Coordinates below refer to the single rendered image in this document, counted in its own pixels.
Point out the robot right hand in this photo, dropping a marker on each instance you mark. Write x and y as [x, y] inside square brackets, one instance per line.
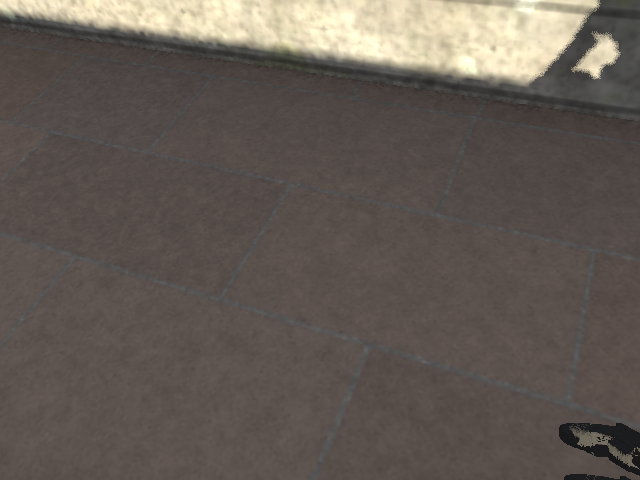
[619, 443]

